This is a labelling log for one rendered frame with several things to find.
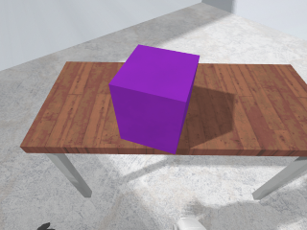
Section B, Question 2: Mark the carton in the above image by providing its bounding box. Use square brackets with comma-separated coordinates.
[108, 44, 200, 154]

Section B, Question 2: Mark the table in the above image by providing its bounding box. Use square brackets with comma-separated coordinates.
[20, 61, 307, 200]

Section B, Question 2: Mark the right robot thigh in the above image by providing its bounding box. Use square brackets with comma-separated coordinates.
[173, 218, 206, 230]

